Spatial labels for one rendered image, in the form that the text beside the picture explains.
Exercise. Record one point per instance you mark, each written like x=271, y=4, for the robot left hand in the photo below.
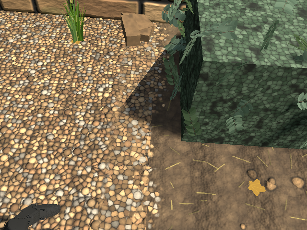
x=30, y=215

